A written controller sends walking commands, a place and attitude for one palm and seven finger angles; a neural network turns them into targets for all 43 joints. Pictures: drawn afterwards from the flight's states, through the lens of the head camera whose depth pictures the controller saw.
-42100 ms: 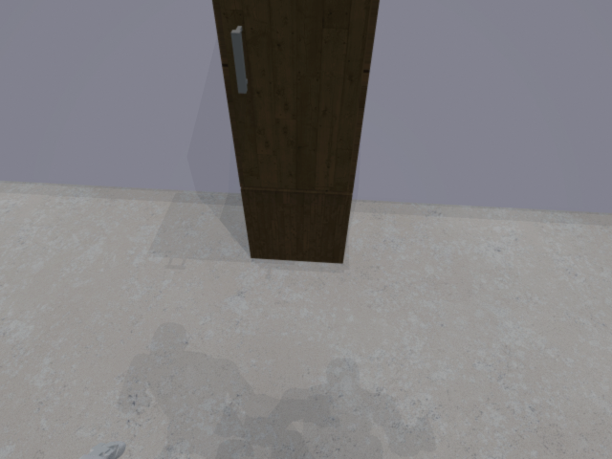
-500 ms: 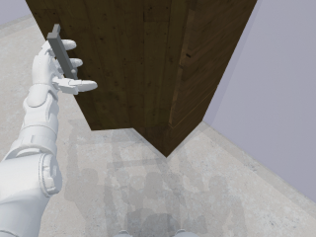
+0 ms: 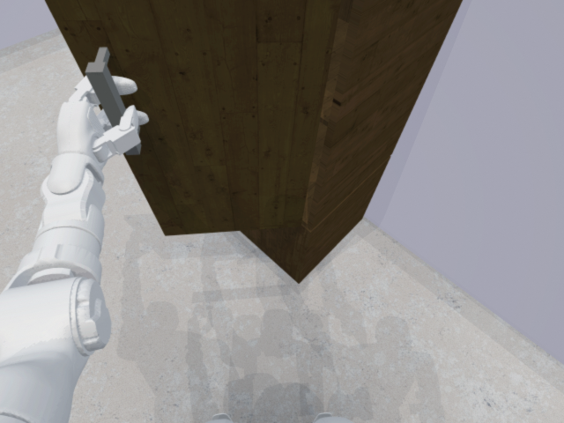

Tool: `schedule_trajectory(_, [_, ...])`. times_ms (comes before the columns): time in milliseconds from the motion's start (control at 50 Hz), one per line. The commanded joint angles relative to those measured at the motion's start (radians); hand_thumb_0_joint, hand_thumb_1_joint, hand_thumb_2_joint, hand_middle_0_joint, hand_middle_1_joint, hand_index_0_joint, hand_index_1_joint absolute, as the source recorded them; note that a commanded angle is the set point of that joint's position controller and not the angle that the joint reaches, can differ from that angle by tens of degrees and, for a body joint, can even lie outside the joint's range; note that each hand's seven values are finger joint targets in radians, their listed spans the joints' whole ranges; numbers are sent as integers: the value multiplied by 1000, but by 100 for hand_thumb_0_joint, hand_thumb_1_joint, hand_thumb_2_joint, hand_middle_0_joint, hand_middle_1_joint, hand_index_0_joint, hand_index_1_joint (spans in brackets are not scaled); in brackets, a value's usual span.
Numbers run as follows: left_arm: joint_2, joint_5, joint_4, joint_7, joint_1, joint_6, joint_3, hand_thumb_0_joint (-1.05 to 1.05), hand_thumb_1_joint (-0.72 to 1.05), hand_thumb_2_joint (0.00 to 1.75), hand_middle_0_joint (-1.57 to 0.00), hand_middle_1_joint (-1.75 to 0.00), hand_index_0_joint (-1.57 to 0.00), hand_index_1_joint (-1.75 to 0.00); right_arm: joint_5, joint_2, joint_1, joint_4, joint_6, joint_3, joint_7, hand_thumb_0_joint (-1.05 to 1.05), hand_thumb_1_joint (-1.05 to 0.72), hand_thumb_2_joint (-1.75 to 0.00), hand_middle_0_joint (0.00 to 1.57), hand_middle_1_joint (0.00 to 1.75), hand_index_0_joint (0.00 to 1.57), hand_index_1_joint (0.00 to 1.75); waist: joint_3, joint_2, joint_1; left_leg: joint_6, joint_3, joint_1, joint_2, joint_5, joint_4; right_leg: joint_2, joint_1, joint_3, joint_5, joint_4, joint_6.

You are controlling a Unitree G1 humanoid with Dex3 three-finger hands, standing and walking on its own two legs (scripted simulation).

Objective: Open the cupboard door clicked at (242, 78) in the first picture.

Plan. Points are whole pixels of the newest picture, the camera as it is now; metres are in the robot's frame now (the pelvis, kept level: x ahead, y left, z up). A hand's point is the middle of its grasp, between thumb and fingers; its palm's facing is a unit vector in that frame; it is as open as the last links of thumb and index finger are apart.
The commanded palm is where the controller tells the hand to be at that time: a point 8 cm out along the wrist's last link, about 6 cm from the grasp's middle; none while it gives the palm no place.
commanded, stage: pull the door open along its arc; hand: left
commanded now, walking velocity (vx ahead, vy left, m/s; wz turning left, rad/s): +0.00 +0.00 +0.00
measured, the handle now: (119, 104) +0.55 +0.21 +0.12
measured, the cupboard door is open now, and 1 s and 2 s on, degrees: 49 87 94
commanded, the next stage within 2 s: open thumb and fingers to let go in 1.22 s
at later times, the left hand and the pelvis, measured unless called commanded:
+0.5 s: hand (134, 164) +0.43 +0.17 +0.12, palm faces +0.00 -1.00 +0.00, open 6.0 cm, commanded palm +0.37 +0.23 +0.12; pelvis +0.01 +0.00 +0.01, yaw -2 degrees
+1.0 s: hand (205, 234) +0.32 +0.07 +0.13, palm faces +0.43 -0.90 +0.03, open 6.3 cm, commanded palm +0.26 +0.12 +0.12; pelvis +0.01 -0.02 +0.02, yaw +1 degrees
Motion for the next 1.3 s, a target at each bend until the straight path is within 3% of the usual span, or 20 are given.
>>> schedule_trajectory(0, [205, -12, -232, -15, -481, -74, -5, 0, 90, 90, -40, -135, -40, -135, -4, -162, 125, -63, -24, -60, -13, 0, -90, -90, 20, 30, 20, 30, -405, 60, -20, 12, -64, 336, -14, 415, -47, 24, 98, 37, 426, -63, 11])
schedule_trajectory(40, [209, -11, -222, -16, -469, -70, 0, 0, 90, 90, -40, -135, -40, -135, -5, -164, 127, -62, -22, -60, -11, 0, -90, -90, 20, 30, 20, 30, -395, 63, -17, 10, -67, 337, -13, 414, -49, 26, 90, 34, 417, -62, 8])
schedule_trajectory(80, [267, -5, -226, -12, -489, -78, 35, 0, 90, 90, -40, -135, -40, -135, -4, -170, 131, -60, -18, -62, -17, 0, -90, -90, 20, 30, 20, 30, -403, 65, -18, 13, -65, 334, -13, 415, -43, 24, 98, 40, 419, -62, 7])
schedule_trajectory(240, [219, -35, -347, -31, -276, -74, 33, 0, 90, 90, -40, -135, -40, -135, 2, -160, 96, -109, -15, -66, -8, 0, -90, -90, 20, 30, 20, 30, -478, 72, 44, 7, -53, 385, -10, 525, -52, 27, 174, 34, 504, -53, 5])
schedule_trajectory(260, [203, -43, -369, -33, -243, -69, 26, 0, 90, 90, -40, -135, -40, -135, 5, -157, 90, -117, -14, -66, -7, 0, -90, -90, 20, 30, 20, 30, -465, 40, 49, 8, -53, 376, -10, 529, -61, 28, 194, 31, 513, -57, 5])
schedule_trajectory(360, [142, -87, -529, -33, -5, -33, 15, 0, 90, 90, -40, -135, -40, -135, 20, -144, 34, -165, -17, -69, -2, 0, -90, -90, 20, 30, 20, 30, -418, -5, 90, 17, -26, 358, -13, 541, -92, 23, 283, 33, 584, -78, 6])
schedule_trajectory(480, [67, -129, -828, -17, 339, 15, -6, 0, 90, 90, -40, -135, -40, -135, 31, -123, -55, -223, -42, -66, 7, 0, -90, -90, 20, 30, 20, 30, -364, 18, 144, 19, -5, 378, -17, 585, -128, 10, 362, 35, 643, -95, 6])
schedule_trajectory(520, [40, -138, -903, -4, 436, 39, -12, 0, 90, 90, -40, -135, -40, -135, 36, -114, -86, -234, -51, -63, 7, 0, -90, -90, 20, 30, 20, 30, -335, -20, 151, 15, -1, 375, -16, 570, -146, 6, 377, 32, 659, -102, 12])
schedule_trajectory(540, [19, -188, -978, 133, 421, 62, 118, 0, 90, 90, -40, -135, -40, -135, 34, -80, -133, -240, -62, -60, 10, 0, -90, -90, 20, 30, 20, 30, -316, -42, 230, 1, 3, 327, -26, 523, -156, 9, 390, 16, 608, -116, 11])
schedule_trajectory(560, [-74, -162, -997, 198, 475, 87, 34, 0, 90, 90, -40, -135, -40, -135, 29, -78, -151, -239, -70, -58, 14, 0, -90, -90, 20, 30, 20, 30, -272, -29, 193, -6, 9, 338, -24, 486, -173, 10, 377, 11, 574, -123, 10])
schedule_trajectory(580, [-95, -151, -1023, 241, 508, 97, 17, 0, 90, 90, -40, -135, -40, -135, 28, -79, -159, -235, -74, -56, 17, 0, -90, -90, 20, 30, 20, 30, -235, -50, 188, -8, 1, 336, -20, 463, -180, 9, 363, 3, 534, -131, 8])
schedule_trajectory(620, [-122, -108, -1090, 319, 555, 119, -2, 0, 90, 90, -40, -135, -40, -135, 18, -72, -180, -231, -72, -56, 22, 0, -90, -90, 20, 30, 20, 30, -244, -33, 189, -12, 1, 354, -20, 471, -185, 4, 371, 7, 531, -124, 6])
schedule_trajectory(760, [-329, 43, -1293, 573, 628, 232, -214, 0, 90, 90, -40, -135, -40, -135, -20, -33, -272, -246, -26, -41, 21, 0, -90, -90, 20, 30, 20, 30, -223, -39, 179, -18, -4, 405, -14, 434, -200, -18, 393, 12, 481, -148, 2])
schedule_trajectory(780, [-339, 72, -1299, 609, 646, 248, -234, 0, 90, 90, -40, -135, -40, -135, -27, -32, -276, -245, -17, -42, 20, 0, -90, -90, 20, 30, 20, 30, -215, -91, 171, -14, -10, 403, -11, 416, -200, -20, 400, 13, 466, -159, 5])
schedule_trajectory(800, [-383, 88, -1335, 641, 665, 266, -276, 0, 90, 90, -40, -135, -40, -135, -29, -24, -298, -251, -8, -39, 21, 0, -90, -90, 20, 30, 20, 30, -204, -49, 174, -16, -7, 410, -12, 404, -205, -24, 396, 15, 453, -163, 3])
schedule_trajectory(860, [-461, 138, -1399, 735, 693, 314, -352, 0, 90, 90, -40, -135, -40, -135, -46, -11, -324, -251, 10, -34, 23, 0, -90, -90, 20, 30, 20, 30, -200, -50, 168, -18, -11, 418, -16, 392, -197, -32, 404, 16, 458, -173, 1])
schedule_trajectory(880, [-481, 153, -1390, 752, 713, 325, -383, 0, 90, 90, -40, -135, -40, -135, -51, -12, -324, -245, 16, -37, 22, 0, -90, -90, 20, 30, 20, 30, -179, -96, 154, -17, -15, 412, -13, 381, -191, -34, 403, 18, 456, -185, 4])
schedule_trajectory(1040, [-592, 223, -1446, 779, 771, 341, -553, 0, 90, 90, -40, -135, -40, -135, -62, 9, -359, -242, 47, -34, 11, 0, -90, -90, 20, 30, 20, 30, -158, -95, 143, -14, -29, 431, -27, 360, -178, -64, 421, 50, 541, -199, 12])
schedule_trajectory(1200, [-704, 180, -1545, 739, 959, 332, -686, 0, 90, 90, -40, -135, -40, -135, -51, 22, -383, -251, 19, -34, 28, 0, -90, -90, 20, 30, 20, 30, -144, -117, 150, -13, -42, 457, -30, 356, -168, -80, 451, 52, 599, -219, 24])
schedule_trajectory(1280, [-632, 184, -1487, 771, 810, 331, -615, 0, 90, 90, -40, -135, -40, -135, -52, 18, -395, -221, 15, -28, 16, 0, -90, -90, 20, 30, 20, 30, -80, -141, 142, -14, -47, 436, -42, 294, -166, -85, 403, 67, 482, -259, 26])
